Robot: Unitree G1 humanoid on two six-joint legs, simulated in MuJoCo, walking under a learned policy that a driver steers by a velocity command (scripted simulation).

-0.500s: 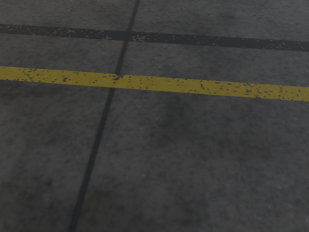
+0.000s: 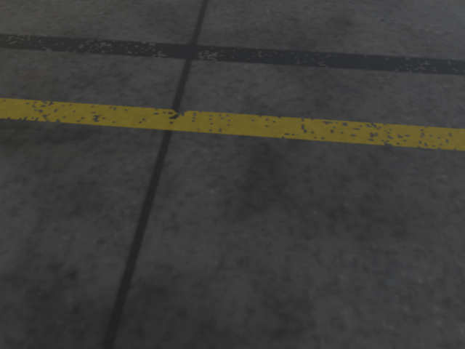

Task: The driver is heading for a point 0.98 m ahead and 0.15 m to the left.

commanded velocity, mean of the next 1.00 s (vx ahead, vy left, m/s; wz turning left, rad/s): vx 0.12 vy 0.00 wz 0.00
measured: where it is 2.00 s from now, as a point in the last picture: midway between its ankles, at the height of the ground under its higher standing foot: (245, 325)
